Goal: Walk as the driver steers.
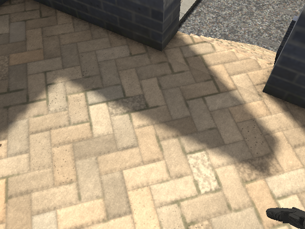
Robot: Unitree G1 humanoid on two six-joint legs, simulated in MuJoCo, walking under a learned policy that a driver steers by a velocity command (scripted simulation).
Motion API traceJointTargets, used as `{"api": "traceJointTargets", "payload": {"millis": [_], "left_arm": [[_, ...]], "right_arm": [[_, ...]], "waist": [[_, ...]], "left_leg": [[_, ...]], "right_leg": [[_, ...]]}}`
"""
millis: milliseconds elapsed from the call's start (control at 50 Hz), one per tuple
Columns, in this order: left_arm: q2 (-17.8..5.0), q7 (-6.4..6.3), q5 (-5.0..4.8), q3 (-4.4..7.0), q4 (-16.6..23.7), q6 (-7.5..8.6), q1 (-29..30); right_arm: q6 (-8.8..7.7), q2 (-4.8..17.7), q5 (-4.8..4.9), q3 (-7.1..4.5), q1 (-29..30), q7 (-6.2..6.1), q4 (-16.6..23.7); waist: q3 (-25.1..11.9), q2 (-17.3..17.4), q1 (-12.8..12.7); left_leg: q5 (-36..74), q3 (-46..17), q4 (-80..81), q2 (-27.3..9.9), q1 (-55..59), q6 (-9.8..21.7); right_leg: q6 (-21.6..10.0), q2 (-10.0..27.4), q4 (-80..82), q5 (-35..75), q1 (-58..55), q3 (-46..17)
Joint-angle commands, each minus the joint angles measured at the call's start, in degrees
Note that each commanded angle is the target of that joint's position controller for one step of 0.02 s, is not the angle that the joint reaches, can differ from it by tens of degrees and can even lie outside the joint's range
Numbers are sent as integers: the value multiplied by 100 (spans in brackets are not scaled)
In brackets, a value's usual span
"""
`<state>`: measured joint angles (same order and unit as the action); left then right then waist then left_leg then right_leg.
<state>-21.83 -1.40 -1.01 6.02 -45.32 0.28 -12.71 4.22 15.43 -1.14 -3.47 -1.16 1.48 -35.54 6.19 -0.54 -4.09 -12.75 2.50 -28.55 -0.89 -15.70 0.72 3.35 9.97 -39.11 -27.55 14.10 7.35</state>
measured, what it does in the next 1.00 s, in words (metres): steps to the right, turning right: right foot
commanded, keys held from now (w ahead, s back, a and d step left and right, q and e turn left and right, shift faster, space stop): w+e+shift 0.66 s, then w+shift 0.02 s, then w+q+shift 0.32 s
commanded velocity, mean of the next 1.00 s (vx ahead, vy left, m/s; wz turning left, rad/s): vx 0.11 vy -0.24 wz -0.53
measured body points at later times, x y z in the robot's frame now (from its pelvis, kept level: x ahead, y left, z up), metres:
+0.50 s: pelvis +0.00 +0.00 +0.01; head +0.05 +0.00 +0.46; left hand +0.26 +0.18 -0.10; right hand +0.00 -0.33 -0.08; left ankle +0.00 +0.12 -0.73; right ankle -0.03 -0.18 -0.68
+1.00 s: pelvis +0.02 -0.19 +0.00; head +0.06 -0.18 +0.44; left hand +0.24 +0.00 -0.13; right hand -0.04 -0.49 -0.11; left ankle +0.13 -0.17 -0.71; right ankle -0.06 -0.19 -0.73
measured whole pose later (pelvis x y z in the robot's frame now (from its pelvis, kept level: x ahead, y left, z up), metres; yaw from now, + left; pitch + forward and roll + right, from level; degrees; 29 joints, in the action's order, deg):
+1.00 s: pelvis +0.02 -0.19 +0.00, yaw -30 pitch -2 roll -2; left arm -16.8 3.0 2.4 2.6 -38.3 -2.3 -15.5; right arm -0.7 16.6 2.3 -2.3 -14.4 -3.2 -47.1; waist 5.0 -0.4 -3.0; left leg -17.8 7.1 -43.0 -2.6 -26.3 3.3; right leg -7.7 -7.9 -22.0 -18.6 2.7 8.1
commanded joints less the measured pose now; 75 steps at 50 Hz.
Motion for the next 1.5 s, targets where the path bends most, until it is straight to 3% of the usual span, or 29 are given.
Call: {"api": "traceJointTargets", "payload": {"millis": [20,60,140,500,620,640,660,680,700,720,760,840,960,1040,1060,1080,1100,1120,1160,1200,1260,1300,1320,1360,1380,1400,1420,1460,1500], "left_arm": [[-604,51,-65,37,490,52,285],[-568,-47,-85,89,355,-81,227],[-413,-49,-100,98,465,-320,108],[197,713,-151,-57,1613,-570,647],[-173,769,-199,155,1411,-557,-467],[-421,721,-159,303,1147,-485,-1195],[-630,629,-111,405,1001,-381,-1500],[-1208,639,2,418,1106,-271,-1399],[-1299,779,201,350,1194,-97,-1194],[-1054,708,91,265,1196,-11,-803],[-672,480,-90,173,1242,-96,-83],[-85,367,220,-102,1202,-184,32],[-20,438,368,-225,933,-207,-441],[-185,363,306,-200,1042,-269,-146],[-316,247,321,-171,1234,-298,211],[-266,161,360,-176,1585,-303,280],[-300,198,315,-181,1686,-253,211],[-472,227,143,-120,1619,-202,113],[-415,256,333,-124,1584,-169,87],[-2,347,310,-170,1597,-247,105],[473,355,179,-278,1520,-216,190],[434,333,115,-245,1471,-117,247],[206,232,-77,-127,1529,65,402],[52,158,-45,10,1111,215,-163],[-147,122,-14,100,1010,234,-608],[-582,57,111,102,1326,172,-409],[-926,92,348,153,1433,177,117],[-364,-21,244,109,1480,133,921],[-156,-152,132,30,1465,52,1256]], "right_arm": [[-220,1328,-98,-411,-890,-169,14],[-361,917,-18,-298,-301,-236,-3],[-538,673,-48,-215,-117,-386,-46],[-269,1558,199,-582,-712,-569,-375],[-117,1781,490,-700,-190,-613,-404],[-106,1610,614,-638,-27,-616,-412],[-109,1270,545,-531,-298,-585,-421],[-167,721,142,-356,-157,-648,-12],[-296,995,179,-349,232,-645,130],[-420,1114,364,-381,-43,-532,14],[-565,1297,244,-419,-569,-496,-514],[-502,937,216,-219,-1153,-560,-998],[-600,1026,373,-87,-840,-490,-640],[-695,1084,223,-188,-1938,-415,-753],[-711,1269,149,-308,-2973,-459,-939],[-691,2139,56,-522,-3332,-538,-889],[-752,1767,-118,-346,-2879,-591,-675],[-841,1530,-58,-253,-2165,-653,-440],[-730,1340,163,-195,-1528,-662,-146],[-566,1413,114,-231,-1183,-654,119],[-377,1493,108,-343,-1205,-598,327],[-210,1583,188,-435,-1150,-564,422],[-40,1377,496,-375,-1206,-551,198],[-44,992,446,-254,-1016,-483,429],[-98,569,252,-150,-1185,-430,423],[-162,47,-44,-47,-1769,-355,450],[-266,599,117,-192,-2166,-227,649],[-182,1407,320,-425,-1649,-254,396],[-14,1264,266,-419,-1463,-275,364]], "waist": [[-1808,822,629],[-1160,672,345],[-981,559,235],[-630,792,400],[-1122,1243,-416],[-1168,956,-848],[-719,-103,-886],[-586,-1771,-383],[-852,-1910,-392],[-740,-1782,-74],[-694,-912,365],[-673,-532,310],[53,-660,-90],[-554,74,551],[-813,337,1130],[-623,2077,1103],[-1248,2140,801],[-672,1557,399],[-113,332,129],[-151,499,97],[-518,954,336],[-831,1141,459],[-1264,1546,283],[-1366,908,159],[-1378,184,93],[-1430,-1498,555],[-1487,-2239,1020],[-694,-1368,879],[-478,-1211,846]], "left_leg": [[4827,-1252,497,-1988,2075,1871],[3372,-821,819,-1611,1560,1386],[2675,-483,1293,-1898,1153,1271],[2630,1070,1171,-2447,2120,953],[3898,1624,-24,-2380,2069,689],[3746,1763,-1058,-2011,1714,531],[512,1557,-2447,-1491,318,329],[-2977,1441,-3844,-194,-2263,23],[-3222,306,-4525,227,-2745,61],[-2860,-23,-4487,7,-2851,162],[-1930,-43,-3787,-367,-2214,176],[-1073,364,-2816,-374,-1189,24],[-390,202,-1500,-336,-1011,274],[-111,482,-852,-47,51,586],[68,-130,-415,-183,1200,728],[-783,-3747,958,-1774,1914,1827],[-2424,-6097,2078,-2418,1868,2167],[-2876,-5662,2055,-2407,1128,1739],[-1395,-3608,1539,-1640,382,1248],[-473,-2232,1314,-838,-233,943],[811,-1828,979,-431,-79,946],[1149,-1978,728,-441,-34,836],[1090,-1530,72,42,131,716],[495,-1736,-505,307,-476,374],[-968,-1519,-1546,584,-1383,113],[-3207,-1312,-3373,1065,-2308,-178],[-2910,-1392,-4392,585,-2585,-359],[-1624,-882,-5086,-32,-2731,-508],[-912,-543,-4988,-140,-2296,-687]], "right_leg": [[42,-512,-2850,-1459,1903,-745],[94,-362,-2871,-611,2216,-881],[335,-328,-2834,580,2023,-937],[112,4,-950,800,1970,-361],[-364,-447,292,441,206,203],[-678,-880,1121,928,-611,319],[-1167,-981,1626,2557,-1407,-536],[-2144,-92,1800,3295,-2199,-3136],[-2897,648,2634,3070,-1879,-4195],[-2877,689,2694,2678,-1851,-3740],[-2179,227,2353,2400,-1469,-2545],[-2013,-133,2492,2349,-769,-1316],[-2061,100,2776,1239,-514,-981],[-1449,-227,1026,4517,-643,-298],[-1009,-497,-281,4699,206,-61],[-157,-1729,-2505,1691,2170,-88],[81,-2025,-3883,-491,2615,-1716],[69,-1675,-4247,-126,2761,-2236],[55,-1470,-4037,477,2721,-1781],[34,-1342,-2933,799,1882,-1429],[333,-1456,-1230,725,1213,-1121],[436,-1499,-275,885,672,-1083],[556,-1429,566,1460,170,-1100],[672,-1571,1701,2847,-815,-650],[307,-641,1613,3072,-1515,-1317],[-551,1155,1348,4765,-1591,-3179],[-1466,2098,2033,4707,-836,-4513],[-1250,1094,2354,1919,-105,-3059],[-1090,452,2242,2126,342,-1659]]}}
